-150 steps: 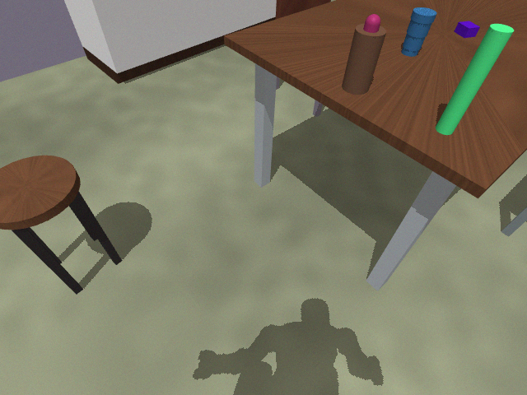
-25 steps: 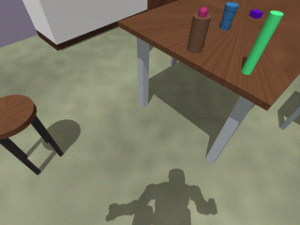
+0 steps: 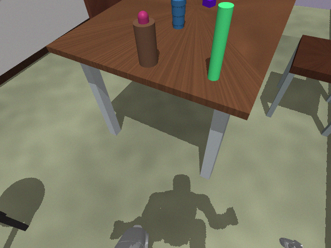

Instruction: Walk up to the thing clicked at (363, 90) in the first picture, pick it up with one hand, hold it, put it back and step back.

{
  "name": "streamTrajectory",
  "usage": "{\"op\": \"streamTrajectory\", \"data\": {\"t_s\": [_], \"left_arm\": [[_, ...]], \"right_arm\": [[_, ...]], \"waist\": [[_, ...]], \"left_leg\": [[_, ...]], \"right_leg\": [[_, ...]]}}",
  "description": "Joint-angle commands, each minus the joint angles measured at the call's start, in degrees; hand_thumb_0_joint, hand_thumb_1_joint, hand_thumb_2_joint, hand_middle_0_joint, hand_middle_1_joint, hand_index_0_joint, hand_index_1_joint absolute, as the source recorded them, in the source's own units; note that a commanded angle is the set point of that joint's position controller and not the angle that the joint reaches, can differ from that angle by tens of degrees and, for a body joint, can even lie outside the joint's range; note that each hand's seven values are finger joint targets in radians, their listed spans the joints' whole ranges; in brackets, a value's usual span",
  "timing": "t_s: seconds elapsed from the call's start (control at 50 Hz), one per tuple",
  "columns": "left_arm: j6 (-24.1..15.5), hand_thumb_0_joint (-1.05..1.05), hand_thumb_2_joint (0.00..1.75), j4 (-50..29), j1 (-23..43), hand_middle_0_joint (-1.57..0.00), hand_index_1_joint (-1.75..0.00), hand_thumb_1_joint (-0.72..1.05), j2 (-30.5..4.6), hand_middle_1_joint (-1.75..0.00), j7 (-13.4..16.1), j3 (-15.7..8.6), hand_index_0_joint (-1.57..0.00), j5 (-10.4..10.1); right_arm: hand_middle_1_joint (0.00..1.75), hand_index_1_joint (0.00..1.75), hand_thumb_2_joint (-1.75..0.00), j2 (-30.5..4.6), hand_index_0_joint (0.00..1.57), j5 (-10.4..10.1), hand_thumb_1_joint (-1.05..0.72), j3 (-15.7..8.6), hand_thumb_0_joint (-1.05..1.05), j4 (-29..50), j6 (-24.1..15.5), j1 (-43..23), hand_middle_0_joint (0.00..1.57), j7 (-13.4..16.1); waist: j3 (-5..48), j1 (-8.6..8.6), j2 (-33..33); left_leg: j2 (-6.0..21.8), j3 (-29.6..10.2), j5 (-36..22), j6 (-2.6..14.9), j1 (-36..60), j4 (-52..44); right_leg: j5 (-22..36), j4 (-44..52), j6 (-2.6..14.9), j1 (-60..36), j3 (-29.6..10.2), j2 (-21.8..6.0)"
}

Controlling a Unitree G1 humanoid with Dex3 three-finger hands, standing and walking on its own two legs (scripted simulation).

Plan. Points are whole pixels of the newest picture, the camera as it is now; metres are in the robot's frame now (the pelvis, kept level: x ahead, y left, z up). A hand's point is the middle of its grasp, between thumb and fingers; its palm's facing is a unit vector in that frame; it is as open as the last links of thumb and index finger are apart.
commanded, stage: walk up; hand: left
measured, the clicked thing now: (145, 39) +0.79 +0.13 +0.09
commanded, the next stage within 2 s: none
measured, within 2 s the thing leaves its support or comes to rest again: neither
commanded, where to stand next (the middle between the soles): +0.32 +0.10 m, yaw -25 degrees
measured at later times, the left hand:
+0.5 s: hand (69, 170) +0.35 +0.35 -0.12, palm faces -0.27 -0.83 -0.49, open 7.3 cm
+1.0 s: hand (71, 154) +0.44 +0.40 -0.17, palm faces -0.37 -0.83 -0.41, open 7.3 cm
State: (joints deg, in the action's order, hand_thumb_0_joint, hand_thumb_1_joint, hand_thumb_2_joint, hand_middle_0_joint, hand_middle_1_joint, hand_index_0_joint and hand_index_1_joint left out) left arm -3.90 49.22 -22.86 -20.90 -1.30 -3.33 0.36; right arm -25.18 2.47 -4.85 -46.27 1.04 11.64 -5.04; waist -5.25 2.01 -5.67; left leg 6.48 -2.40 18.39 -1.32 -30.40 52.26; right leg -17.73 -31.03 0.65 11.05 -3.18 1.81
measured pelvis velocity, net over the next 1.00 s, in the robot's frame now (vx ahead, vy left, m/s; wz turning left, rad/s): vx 0.26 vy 0.16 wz -0.40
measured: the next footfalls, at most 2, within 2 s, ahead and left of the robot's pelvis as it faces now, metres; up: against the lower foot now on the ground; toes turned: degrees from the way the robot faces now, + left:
left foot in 0.14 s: +0.22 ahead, +0.20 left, +0.00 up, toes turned -1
right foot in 0.50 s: +0.28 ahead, -0.03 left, +0.00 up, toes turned -15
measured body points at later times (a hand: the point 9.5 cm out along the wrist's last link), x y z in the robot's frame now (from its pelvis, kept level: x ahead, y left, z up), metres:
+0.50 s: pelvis +0.19 +0.09 -0.01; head +0.21 +0.06 +0.43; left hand +0.36 +0.39 -0.09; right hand +0.15 -0.23 -0.13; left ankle +0.18 +0.20 -0.73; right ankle +0.24 -0.02 -0.73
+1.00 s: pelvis +0.26 +0.16 -0.03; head +0.30 +0.16 +0.42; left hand +0.45 +0.44 -0.15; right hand +0.23 -0.18 -0.13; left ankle +0.36 +0.28 -0.73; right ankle +0.23 +0.03 -0.71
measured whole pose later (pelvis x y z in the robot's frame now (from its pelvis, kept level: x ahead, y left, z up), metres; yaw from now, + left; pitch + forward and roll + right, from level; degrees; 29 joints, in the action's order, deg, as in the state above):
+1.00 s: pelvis +0.26 +0.16 -0.03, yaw -23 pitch -2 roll -1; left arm 0.2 49.7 -14.3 -25.7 -0.1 -3.5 0.3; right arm -23.2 1.4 -2.3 -46.5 -1.3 12.6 -0.7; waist -6.9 0.3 1.2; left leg 7.7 4.2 21.6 -1.5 -24.4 48.5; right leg -30.9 -58.0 1.9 26.5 -1.3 0.6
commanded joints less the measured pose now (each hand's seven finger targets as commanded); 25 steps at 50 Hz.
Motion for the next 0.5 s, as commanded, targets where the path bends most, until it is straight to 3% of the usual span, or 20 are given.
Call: {"op": "streamTrajectory", "data": {"t_s": [0.0,0.04,0.06,0.08,0.1,0.12,0.14,0.16,0.18,0.2,0.22,0.24,0.26,0.32,0.36,0.4,0.42,0.44,0.46,0.48], "left_arm": [[-2.8,0.00,0.90,-6.2,-0.8,-0.20,-0.30,0.90,-20.5,-0.30,2.2,-6.2,-0.20,0.3],[-2.8,0.00,0.90,-6.6,-0.7,-0.20,-0.30,0.90,-20.9,-0.30,2.5,-6.1,-0.20,0.3],[-2.8,0.00,0.90,-7.1,1.0,-0.20,-0.30,0.90,-21.4,-0.30,2.7,-6.0,-0.20,0.5],[-2.7,0.00,0.90,-7.7,3.0,-0.20,-0.30,0.90,-20.9,-0.30,2.9,-5.7,-0.20,0.5],[-2.5,0.00,0.90,-8.1,4.1,-0.20,-0.30,0.90,-19.4,-0.30,3.1,-5.0,-0.20,0.5],[-2.3,0.00,0.90,-8.5,2.9,-0.20,-0.30,0.90,-15.5,-0.30,3.3,-3.6,-0.20,0.7],[-2.3,0.00,0.90,-8.8,-0.6,-0.20,-0.30,0.90,-9.7,-0.30,3.6,-2.0,-0.20,-0.1],[-2.1,0.00,0.90,-8.0,-5.0,-0.20,-0.30,0.90,-12.9,-0.30,4.3,-2.2,-0.20,-0.5],[-2.1,0.00,0.90,-6.2,-4.1,-0.20,-0.30,0.90,-16.1,-0.30,4.3,-2.5,-0.20,0.0],[-2.1,0.00,0.90,-5.3,-3.3,-0.20,-0.30,0.90,-17.4,-0.30,3.7,-2.8,-0.20,-0.6],[-2.1,0.00,0.90,-4.3,-2.5,-0.20,-0.30,0.90,-16.9,-0.30,3.2,-3.3,-0.20,-1.0],[-2.1,0.00,0.90,-3.6,-2.2,-0.20,-0.30,0.90,-16.5,-0.30,2.6,-3.4,-0.20,-1.0],[-2.0,0.00,0.90,-3.5,-2.5,-0.20,-0.30,0.90,-15.1,-0.30,2.2,-3.1,-0.20,-1.2],[-2.0,0.00,0.90,-5.4,2.7,-0.20,-0.30,0.90,-13.4,-0.30,1.2,-2.5,-0.20,-0.8],[-2.0,0.00,0.90,-5.7,2.2,-0.20,-0.30,0.90,-13.5,-0.30,1.2,-2.8,-0.20,-0.7],[-2.2,0.00,0.90,-4.9,0.2,-0.20,-0.30,0.90,-13.4,-0.30,1.8,-3.1,-0.20,-0.2],[-2.2,0.00,0.90,-4.4,-1.5,-0.20,-0.30,0.90,-13.8,-0.30,2.2,-3.5,-0.20,0.0],[-2.3,0.00,0.90,-3.6,-4.7,-0.20,-0.30,0.90,-15.3,-0.30,2.9,-4.3,-0.20,0.1],[-2.5,0.00,0.90,-3.3,-8.3,-0.20,-0.30,0.90,-18.3,-0.30,3.6,-5.6,-0.20,0.5],[-3.0,0.00,0.90,-4.8,-9.0,-0.20,-0.30,0.90,-22.7,-0.30,4.4,-6.7,-0.20,1.0]], "right_arm": [[0.30,0.30,-0.90,-10.3,0.20,0.7,-0.90,-3.7,0.00,8.3,-2.5,-4.5,0.20,0.0],[0.30,0.30,-0.90,-9.7,0.20,0.7,-0.90,-4.0,0.00,9.0,-2.9,-5.0,0.20,-0.2],[0.30,0.30,-0.90,-10.3,0.20,0.7,-0.90,-4.4,0.00,9.0,-3.0,-2.6,0.20,-0.3],[0.30,0.30,-0.90,-10.0,0.20,0.4,-0.90,-4.5,0.00,8.4,-3.2,0.6,0.20,-0.1],[0.30,0.30,-0.90,-11.0,0.20,0.4,-0.90,-5.1,0.00,7.0,-3.5,5.8,0.20,0.0],[0.30,0.30,-0.90,-14.0,0.20,0.8,-0.90,-6.5,0.00,4.9,-3.9,14.0,0.20,0.6],[0.30,0.30,-0.90,-18.0,0.20,1.4,-0.90,-7.6,0.00,4.8,-4.3,18.1,0.20,1.5],[0.30,0.30,-0.90,-20.5,0.20,-1.0,-0.90,-7.8,0.00,7.0,-4.3,11.7,0.20,1.8],[0.30,0.30,-0.90,-19.6,0.20,-2.3,-0.90,-7.7,0.00,7.9,-4.1,6.6,0.20,1.7],[0.30,0.30,-0.90,-15.9,0.20,-1.9,-0.90,-6.4,0.00,9.1,-4.0,4.1,0.20,1.7],[0.30,0.30,-0.90,-14.0,0.20,-1.5,-0.90,-5.3,0.00,8.8,-4.1,3.9,0.20,1.8],[0.30,0.30,-0.90,-12.7,0.20,-1.6,-0.90,-4.7,0.00,8.2,-4.4,5.0,0.20,2.0],[0.30,0.30,-0.90,-12.5,0.20,-1.6,-0.90,-4.1,0.00,7.4,-4.7,6.5,0.20,2.2],[0.30,0.30,-0.90,-13.4,0.20,-0.8,-0.90,-3.6,0.00,7.8,-4.6,7.7,0.20,2.3],[0.30,0.30,-0.90,-13.4,0.20,-0.5,-0.90,-3.5,0.00,8.7,-4.2,6.5,0.20,2.1],[0.30,0.30,-0.90,-12.3,0.20,-0.6,-0.90,-3.3,0.00,9.6,-3.2,5.0,0.20,1.7],[0.30,0.30,-0.90,-11.6,0.20,-0.8,-0.90,-2.9,0.00,10.2,-2.6,3.9,0.20,1.5],[0.30,0.30,-0.90,-10.0,0.20,-1.0,-0.90,-2.2,0.00,10.8,-2.3,2.8,0.20,1.4],[0.30,0.30,-0.90,-7.6,0.20,-1.2,-0.90,-1.3,0.00,11.1,-2.3,3.1,0.20,1.6],[0.30,0.30,-0.90,-4.4,0.20,-1.4,-0.90,-0.2,0.00,11.3,-2.1,6.4,0.20,1.7]], "waist": [[-0.3,-0.33,11.4],[-0.6,-0.79,12.9],[0.6,-2.49,14.1],[1.7,-4.74,14.4],[4.0,-7.98,11.4],[7.8,-12.12,0.8],[9.2,-12.30,-14.9],[10.3,-7.28,-12.4],[6.3,-4.79,-5.6],[3.2,-3.87,-1.3],[2.1,-4.03,-2.6],[2.0,-4.19,-3.8],[2.8,-4.07,-4.5],[2.4,-5.33,-4.1],[3.7,-4.91,-4.6],[5.9,-3.75,-2.1],[6.1,-2.50,-0.7],[7.2,-0.02,2.2],[8.7,2.87,8.1],[9.0,2.41,20.2]], "left_leg": [[1.4,-0.6,-3.2,0.27,-2.0,-5.6],[0.2,1.1,-1.6,0.76,0.4,-8.1],[-0.2,2.1,-1.6,1.16,3.7,-8.5],[-1.1,3.6,-0.7,1.62,9.2,-11.9],[-2.8,5.2,-3.1,2.37,19.2,-16.0],[-2.7,1.5,1.5,4.07,30.0,-20.4],[10.8,-20.5,7.6,7.71,37.5,-29.2],[19.7,-38.0,14.3,11.93,32.8,-39.9],[19.5,-35.3,17.5,13.19,23.6,-40.4],[16.6,-25.5,14.2,13.37,19.8,-38.1],[13.3,-18.7,8.2,13.95,19.1,-35.9],[10.9,-13.0,-0.5,13.04,19.3,-34.2],[10.3,-9.1,-8.5,13.16,20.2,-32.7],[12.4,-4.2,-18.8,16.06,20.1,-31.3],[12.2,-1.8,-19.1,15.90,19.1,-30.1],[9.7,1.4,-14.7,14.07,16.0,-25.7],[8.3,3.6,-9.8,12.62,12.3,-23.0],[7.2,5.0,-7.7,10.51,6.6,-17.3],[4.3,7.0,-6.0,7.46,1.1,-6.5],[-3.4,8.4,11.8,3.63,-8.8,8.0]], "right_leg": [[-3.6,10.4,11.24,3.0,-17.3,-14.0],[1.6,7.6,10.80,4.5,-16.0,-13.2],[5.5,5.4,10.33,5.5,-15.7,-13.7],[10.2,2.3,9.62,8.0,-13.8,-13.0],[13.1,-4.3,7.49,12.4,-10.4,-11.0],[14.9,-22.0,4.98,17.8,-5.5,-6.1],[-5.6,-39.2,1.89,30.9,-1.1,3.1],[-13.8,-45.6,2.18,32.3,-0.6,1.8],[-10.1,-47.7,2.48,28.7,-2.8,-2.3],[-6.3,-46.3,2.20,27.2,-1.2,-4.3],[-4.7,-43.0,1.65,26.7,-0.4,-5.4],[-3.7,-39.3,1.59,25.4,0.1,-6.2],[-4.1,-34.3,1.17,23.9,0.5,-6.3],[-7.4,-20.4,0.45,19.7,2.8,-6.5],[-3.9,-13.7,0.85,14.5,4.7,-5.0],[1.9,-7.8,1.05,6.9,7.7,-1.9],[6.0,-5.0,1.06,1.2,9.0,-0.7],[7.9,-2.4,1.65,-7.5,7.5,-0.7],[4.0,1.5,3.28,-13.8,-0.1,-3.4],[3.7,8.4,8.09,-17.5,-25.2,-18.2]]}}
